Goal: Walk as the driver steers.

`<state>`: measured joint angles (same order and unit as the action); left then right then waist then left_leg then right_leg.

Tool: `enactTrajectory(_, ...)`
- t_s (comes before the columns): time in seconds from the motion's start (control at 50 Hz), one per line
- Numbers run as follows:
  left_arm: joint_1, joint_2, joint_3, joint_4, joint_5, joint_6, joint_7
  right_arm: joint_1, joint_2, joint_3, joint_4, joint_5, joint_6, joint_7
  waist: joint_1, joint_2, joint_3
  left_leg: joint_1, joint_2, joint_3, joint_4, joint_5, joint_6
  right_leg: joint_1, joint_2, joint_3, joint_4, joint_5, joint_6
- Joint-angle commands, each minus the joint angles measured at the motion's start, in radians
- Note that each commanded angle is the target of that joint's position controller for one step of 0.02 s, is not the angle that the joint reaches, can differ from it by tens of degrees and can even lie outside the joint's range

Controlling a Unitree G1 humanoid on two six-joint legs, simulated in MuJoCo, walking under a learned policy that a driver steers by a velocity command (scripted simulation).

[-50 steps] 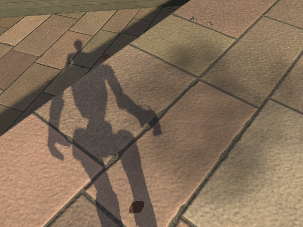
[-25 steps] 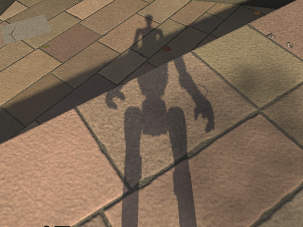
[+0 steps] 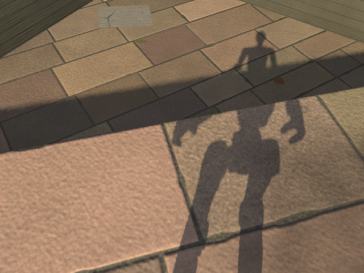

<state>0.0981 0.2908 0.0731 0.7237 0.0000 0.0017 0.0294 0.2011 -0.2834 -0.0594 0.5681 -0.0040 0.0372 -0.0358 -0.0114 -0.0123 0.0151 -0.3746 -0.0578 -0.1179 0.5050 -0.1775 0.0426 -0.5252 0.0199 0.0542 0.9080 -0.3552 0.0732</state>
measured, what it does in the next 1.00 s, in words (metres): walks ahead: right foot, then left foot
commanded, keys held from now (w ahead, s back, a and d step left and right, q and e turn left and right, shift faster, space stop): q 0.10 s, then w+q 0.02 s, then w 0.16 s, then w+e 0.42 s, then no key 0.30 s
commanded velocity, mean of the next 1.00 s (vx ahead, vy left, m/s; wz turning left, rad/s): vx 0.27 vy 0.00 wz -0.01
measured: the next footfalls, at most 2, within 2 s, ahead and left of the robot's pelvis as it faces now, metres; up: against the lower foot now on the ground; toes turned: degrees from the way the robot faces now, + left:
right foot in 0.14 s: +0.06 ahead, -0.13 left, +0.00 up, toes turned +10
left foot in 0.54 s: +0.12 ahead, +0.15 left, +0.00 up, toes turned +3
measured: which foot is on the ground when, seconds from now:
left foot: down 0.00-0.14, up 0.16-0.52, down 0.54-0.96, up 0.98-1.00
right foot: up 0.00-0.12, down 0.14-0.54, up 0.56-0.94, down 0.96-1.00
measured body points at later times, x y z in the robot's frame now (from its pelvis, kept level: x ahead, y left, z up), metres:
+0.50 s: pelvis +0.06 +0.01 +0.01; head +0.06 +0.00 +0.45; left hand +0.04 +0.29 -0.11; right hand +0.28 -0.21 -0.07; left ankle +0.08 +0.15 -0.72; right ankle +0.03 -0.14 -0.74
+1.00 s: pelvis +0.23 +0.01 -0.02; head +0.27 +0.00 +0.43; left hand +0.48 +0.22 -0.09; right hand +0.22 -0.27 -0.15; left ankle +0.09 +0.15 -0.72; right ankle +0.34 -0.10 -0.74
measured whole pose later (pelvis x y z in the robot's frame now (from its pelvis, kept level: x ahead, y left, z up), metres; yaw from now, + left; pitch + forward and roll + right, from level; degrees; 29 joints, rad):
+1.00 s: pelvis +0.23 +0.01 -0.02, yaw -5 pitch +2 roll +2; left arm 0.04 0.25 0.05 0.64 0.02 -0.05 -0.03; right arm 0.36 -0.27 -0.07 0.84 0.01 -0.06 -0.02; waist -0.07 -0.02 0.05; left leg -0.11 0.04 0.09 0.68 -0.52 -0.03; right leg -0.50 0.00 0.00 0.55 -0.07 -0.06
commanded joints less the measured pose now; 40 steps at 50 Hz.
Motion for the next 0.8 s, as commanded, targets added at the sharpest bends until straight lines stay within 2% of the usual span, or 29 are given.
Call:
enactTrajectory(0.02, -0.025, 0.063, 0.011, -0.072, -0.006, -0.018, -0.01, -0.023, -0.173, -0.058, -0.077, 0.002, -0.005, -0.004, -0.007, 0.176, -0.156, 0.167, 0.229, -0.298, -0.111, 0.218, 0.187, 0.043, 0.017, 0.018, -0.126, -0.007, -0.004)
enactTrajectory(0.08, -0.012, 0.073, 0.016, -0.075, -0.012, -0.025, -0.021, -0.031, -0.172, -0.061, -0.077, 0.013, 0.002, 0.003, -0.006, 0.191, -0.141, 0.172, 0.219, -0.377, -0.102, 0.202, 0.183, 0.105, 0.03, 0.026, -0.255, -0.014, -0.022)
enactTrajectory(0.1, 0.01, 0.074, 0.02, -0.071, -0.012, -0.029, -0.025, -0.046, -0.171, -0.061, -0.078, 0.019, 0.004, 0.002, 0.013, 0.187, -0.137, 0.163, 0.203, -0.388, -0.087, 0.199, 0.169, 0.152, 0.032, 0.021, -0.342, 0.027, -0.034)
enactTrajectory(0.12, 0.057, 0.078, 0.024, -0.058, -0.011, -0.034, -0.029, -0.06, -0.165, -0.06, -0.08, 0.03, 0.007, 0.0, 0.041, 0.172, -0.153, 0.121, 0.171, -0.377, -0.076, 0.068, 0.14, 0.254, 0.027, 0.005, -0.471, 0.116, -0.053)
enactTrajectory(0.14, 0.106, 0.108, 0.035, -0.046, -0.002, -0.033, -0.027, -0.046, -0.132, -0.05, -0.079, 0.028, 0.006, -0.002, 0.05, 0.117, -0.169, 0.01, 0.123, -0.327, -0.024, -0.162, 0.091, 0.395, -0.062, 0.053, -0.524, 0.148, -0.093)
enactTrajectory(0.16, 0.14, 0.166, 0.046, -0.048, 0.02, -0.027, -0.021, -0.022, -0.061, -0.031, -0.083, 0.017, 0.004, -0.001, 0.037, -0.097, -0.165, -0.203, -0.004, -0.153, 0.205, -0.414, 0.023, 0.521, -0.269, 0.281, -0.595, -0.023, -0.187)
enactTrajectory(0.18, 0.16, 0.214, 0.061, -0.042, 0.044, -0.032, -0.029, -0.054, -0.113, -0.046, -0.113, 0.02, -0.015, 0.0, 0.049, -0.279, -0.071, -0.379, -0.065, -0.047, 0.398, -0.428, -0.009, 0.427, -0.403, 0.564, -0.707, -0.231, -0.327)
enactTrajectory(0.2, 0.099, 0.168, 0.049, -0.071, 0.036, -0.044, -0.022, -0.055, -0.161, -0.061, -0.097, 0.009, -0.028, 0.003, 0.034, -0.208, -0.02, -0.398, -0.004, -0.085, 0.526, -0.34, -0.028, 0.39, -0.392, 0.556, -0.724, -0.335, -0.341)
enactTrajectory(0.22, 0.06, 0.129, 0.039, -0.074, 0.014, -0.048, -0.012, -0.027, -0.169, -0.066, -0.069, 0.005, -0.032, 0.009, 0.009, -0.175, 0.0, -0.41, 0.002, -0.071, 0.574, -0.265, -0.042, 0.384, -0.338, 0.468, -0.718, -0.321, -0.297)
enactTrajectory(0.24, 0.054, 0.109, 0.031, -0.075, 0.001, -0.05, -0.005, 0.007, -0.147, -0.062, -0.037, -0.002, -0.034, 0.009, 0.001, -0.144, -0.01, -0.408, 0.011, -0.05, 0.61, -0.216, -0.06, 0.408, -0.292, 0.401, -0.712, -0.286, -0.259)
enactTrajectory(0.26, 0.077, 0.098, 0.025, -0.061, -0.006, -0.052, -0.002, 0.014, -0.122, -0.054, -0.026, -0.004, -0.039, 0.015, 0.011, -0.129, 0.0, -0.417, 0.019, -0.032, 0.64, -0.164, -0.071, 0.41, -0.276, 0.359, -0.72, -0.24, -0.254)
enactTrajectory(0.32, 0.148, 0.098, 0.021, -0.036, -0.002, -0.06, -0.007, -0.038, -0.066, -0.031, -0.028, 0.001, -0.067, 0.029, 0.037, -0.117, 0.019, -0.377, 0.071, 0.078, 0.577, -0.068, -0.086, 0.373, -0.223, 0.253, -0.753, -0.121, -0.262)
enactTrajectory(0.38, 0.183, 0.125, 0.027, -0.03, -0.012, -0.051, -0.007, -0.128, -0.019, -0.009, -0.047, 0.005, -0.099, 0.033, 0.078, -0.145, 0.023, -0.227, 0.076, 0.123, 0.312, -0.056, -0.1, 0.321, -0.188, 0.191, -0.744, 0.019, -0.265)
enactTrajectory(0.4, 0.192, 0.144, 0.032, -0.028, -0.015, -0.049, -0.008, -0.134, -0.015, -0.007, -0.047, 0.011, -0.108, 0.036, 0.079, -0.159, 0.018, -0.16, 0.064, 0.13, 0.232, -0.076, -0.103, 0.3, -0.187, 0.185, -0.734, 0.038, -0.267)
enactTrajectory(0.44, 0.226, 0.173, 0.04, -0.019, -0.023, -0.046, -0.013, -0.12, -0.04, -0.016, -0.039, 0.023, -0.119, 0.042, 0.077, -0.17, 0.007, -0.068, 0.043, 0.135, 0.132, -0.125, -0.103, 0.283, -0.211, 0.217, -0.704, 0.009, -0.28)
enactTrajectory(0.46, 0.233, 0.177, 0.04, -0.017, -0.03, -0.043, -0.016, -0.099, -0.054, -0.023, -0.034, 0.03, -0.123, 0.043, 0.064, -0.168, 0.006, -0.015, 0.04, 0.129, 0.073, -0.117, -0.095, 0.269, -0.222, 0.247, -0.687, -0.024, -0.28)
enactTrajectory(0.48, 0.223, 0.171, 0.037, -0.018, -0.038, -0.039, -0.018, -0.053, -0.062, -0.029, -0.019, 0.036, -0.128, 0.044, 0.031, -0.155, 0.001, 0.073, 0.041, 0.123, -0.015, -0.042, -0.079, 0.241, -0.221, 0.268, -0.665, -0.053, -0.269)
enactTrajectory(0.5, 0.221, 0.154, 0.032, -0.018, -0.038, -0.036, -0.019, -0.007, -0.073, -0.038, 0.0, 0.036, -0.13, 0.041, 0.002, -0.131, -0.007, 0.181, 0.038, 0.126, -0.077, -0.002, -0.062, 0.198, -0.2, 0.27, -0.629, -0.053, -0.247)
enactTrajectory(0.52, 0.218, 0.11, 0.019, -0.019, -0.033, -0.038, -0.022, 0.059, -0.088, -0.048, 0.012, 0.035, -0.132, 0.033, -0.036, -0.11, -0.036, 0.325, 0.068, 0.106, -0.104, -0.008, -0.045, 0.127, -0.157, 0.248, -0.553, -0.053, -0.21)
enactTrajectory(0.54, 0.189, 0.024, -0.005, -0.037, -0.016, -0.045, -0.029, 0.201, -0.124, -0.059, 0.025, 0.022, -0.133, 0.02, -0.104, 0.002, -0.129, 0.54, 0.233, -0.069, -0.138, -0.109, -0.002, -0.01, -0.069, 0.166, -0.29, -0.112, -0.147)
enactTrajectory(0.56, 0.208, -0.03, -0.021, -0.088, -0.021, -0.066, -0.026, 0.279, -0.244, -0.085, 0.04, -0.008, -0.121, 0.019, -0.096, 0.29, -0.191, 0.649, 0.471, -0.415, -0.217, -0.322, 0.125, -0.252, 0.017, 0.033, 0.008, -0.216, -0.1)
enactTrajectory(0.58, 0.182, 0.074, 0.007, -0.089, -0.042, -0.074, -0.02, 0.286, -0.206, -0.081, 0.06, -0.012, -0.127, 0.026, -0.109, 0.243, -0.126, 0.55, 0.497, -0.536, -0.276, -0.522, 0.195, -0.339, -0.042, 0.071, 0.198, -0.203, -0.096)
enactTrajectory(0.6, 0.162, 0.119, 0.024, -0.084, -0.045, -0.073, -0.023, 0.235, -0.142, -0.059, 0.059, 0.0, -0.136, 0.029, -0.086, 0.211, -0.029, 0.493, 0.448, -0.453, -0.296, -0.538, 0.173, -0.386, -0.065, 0.088, 0.267, -0.115, -0.108)
enactTrajectory(0.64, 0.168, 0.095, 0.026, -0.061, -0.03, -0.061, -0.028, 0.135, -0.072, -0.034, 0.059, 0.003, -0.141, 0.032, -0.036, 0.184, 0.041, 0.39, 0.363, -0.245, -0.332, -0.319, 0.13, -0.367, -0.097, 0.081, 0.274, 0.031, -0.096)
enactTrajectory(0.66, 0.163, 0.079, 0.025, -0.06, -0.027, -0.054, -0.032, 0.111, -0.058, -0.03, 0.063, 0.0, -0.144, 0.031, -0.021, 0.177, 0.063, 0.342, 0.336, -0.155, -0.353, -0.205, 0.111, -0.334, -0.111, 0.083, 0.264, 0.088, -0.089)
enactTrajectory(0.74, 0.119, 0.03, 0.014, -0.068, -0.015, -0.042, -0.037, 0.115, -0.056, -0.033, 0.109, -0.015, -0.151, 0.026, -0.004, 0.104, 0.07, 0.276, 0.291, 0.055, -0.351, 0.214, 0.115, -0.276, -0.089, 0.062, 0.175, 0.23, -0.053)
enactTrajectory(0.8, 0.039, -0.018, -0.009, -0.096, -0.003, -0.047, -0.052, 0.085, -0.089, -0.039, 0.134, -0.004, -0.134, 0.016, -0.005, 0.102, 0.06, 0.21, 0.259, 0.173, -0.317, 0.45, 0.106, -0.122, -0.077, -0.018, -0.096, 0.344, -0.048)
